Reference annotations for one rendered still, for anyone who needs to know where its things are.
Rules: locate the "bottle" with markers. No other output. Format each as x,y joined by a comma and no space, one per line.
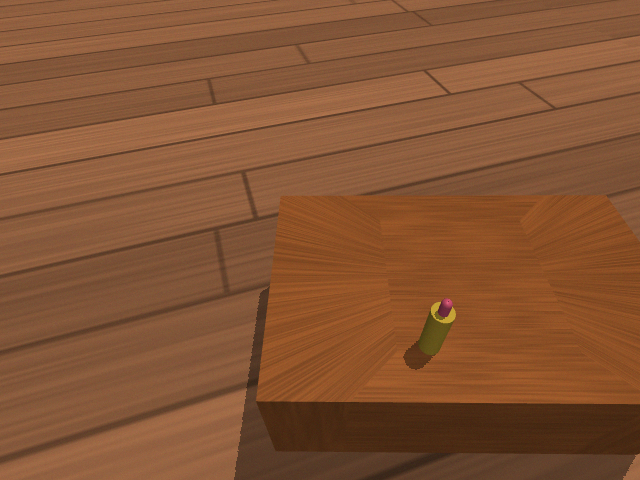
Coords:
437,326

